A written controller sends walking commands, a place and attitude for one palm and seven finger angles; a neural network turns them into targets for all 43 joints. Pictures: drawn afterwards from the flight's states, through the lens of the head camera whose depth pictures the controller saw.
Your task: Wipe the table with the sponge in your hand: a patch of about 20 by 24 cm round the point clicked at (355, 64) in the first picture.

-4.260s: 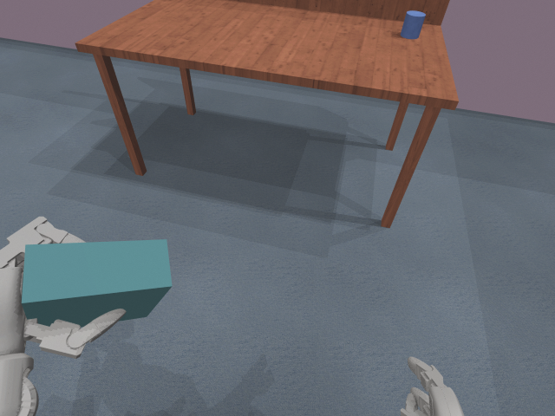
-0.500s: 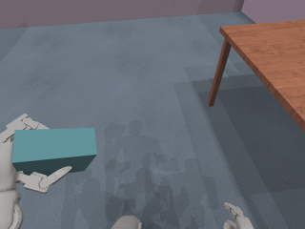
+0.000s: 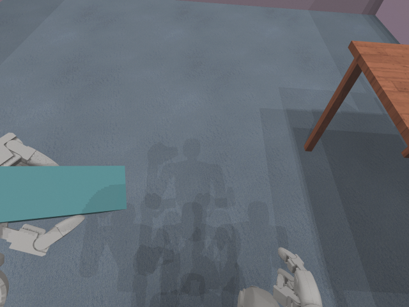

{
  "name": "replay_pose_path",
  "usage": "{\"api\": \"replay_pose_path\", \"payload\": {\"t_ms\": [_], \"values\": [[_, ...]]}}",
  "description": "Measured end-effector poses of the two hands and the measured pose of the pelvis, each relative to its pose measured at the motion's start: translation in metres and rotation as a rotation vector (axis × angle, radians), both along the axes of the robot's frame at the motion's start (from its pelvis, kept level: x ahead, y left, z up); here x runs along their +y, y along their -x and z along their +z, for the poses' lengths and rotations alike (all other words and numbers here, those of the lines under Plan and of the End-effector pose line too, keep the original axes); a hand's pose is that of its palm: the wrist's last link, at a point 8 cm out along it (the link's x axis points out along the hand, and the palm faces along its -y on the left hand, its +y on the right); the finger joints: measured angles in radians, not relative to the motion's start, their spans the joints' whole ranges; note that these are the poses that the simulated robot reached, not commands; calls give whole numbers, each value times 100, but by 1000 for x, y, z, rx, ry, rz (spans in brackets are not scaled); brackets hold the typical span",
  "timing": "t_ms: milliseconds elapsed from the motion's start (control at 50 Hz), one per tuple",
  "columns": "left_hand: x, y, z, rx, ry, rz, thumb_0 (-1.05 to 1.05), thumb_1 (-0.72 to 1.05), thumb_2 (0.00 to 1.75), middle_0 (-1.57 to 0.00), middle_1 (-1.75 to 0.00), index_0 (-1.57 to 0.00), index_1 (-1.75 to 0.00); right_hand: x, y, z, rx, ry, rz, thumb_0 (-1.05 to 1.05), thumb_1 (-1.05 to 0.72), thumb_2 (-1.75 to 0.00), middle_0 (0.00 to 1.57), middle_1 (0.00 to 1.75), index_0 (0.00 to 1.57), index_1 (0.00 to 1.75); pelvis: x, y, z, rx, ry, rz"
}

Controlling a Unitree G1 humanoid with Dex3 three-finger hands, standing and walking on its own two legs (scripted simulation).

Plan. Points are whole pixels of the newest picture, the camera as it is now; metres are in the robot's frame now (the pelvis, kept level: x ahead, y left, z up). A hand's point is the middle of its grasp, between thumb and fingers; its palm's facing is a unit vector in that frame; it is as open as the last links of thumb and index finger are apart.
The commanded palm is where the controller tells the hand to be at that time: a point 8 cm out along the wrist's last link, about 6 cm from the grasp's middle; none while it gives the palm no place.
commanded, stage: walk to a spot facing it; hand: left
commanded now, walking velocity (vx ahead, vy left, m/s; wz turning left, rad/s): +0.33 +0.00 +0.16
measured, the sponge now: (79, 194) +0.23 +0.19 +0.17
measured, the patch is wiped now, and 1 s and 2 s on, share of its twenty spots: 0.00 0.00 0.00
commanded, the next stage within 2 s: turn to face it in 0.42 s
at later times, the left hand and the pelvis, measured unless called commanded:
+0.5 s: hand (72, 153) +0.29 +0.22 +0.19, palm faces +0.50 -0.71 -0.50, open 9.7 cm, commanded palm +0.22 +0.25 +0.18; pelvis +0.12 -0.05 +0.00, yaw +11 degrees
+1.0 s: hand (111, 133) +0.34 +0.18 +0.17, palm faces +0.50 -0.73 -0.46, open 9.7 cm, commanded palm +0.28 +0.21 +0.18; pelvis +0.14 -0.08 -0.02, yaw +4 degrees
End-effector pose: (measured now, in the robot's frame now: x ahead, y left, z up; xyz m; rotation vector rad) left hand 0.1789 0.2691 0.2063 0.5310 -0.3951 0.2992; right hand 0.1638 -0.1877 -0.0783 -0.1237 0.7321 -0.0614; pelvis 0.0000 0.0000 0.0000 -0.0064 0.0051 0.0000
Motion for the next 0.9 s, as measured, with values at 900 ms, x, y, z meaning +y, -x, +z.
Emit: {"api": "replay_pose_path", "payload": {"t_ms": [900], "values": [[-26,-95,2,9,-1,220,0,-45,99,-80,-134,-79,-134,8,-197,1,-77,-85,272,1,-90,-89,20,30,21,30,-55,-146,-3,-25,9,117]]}}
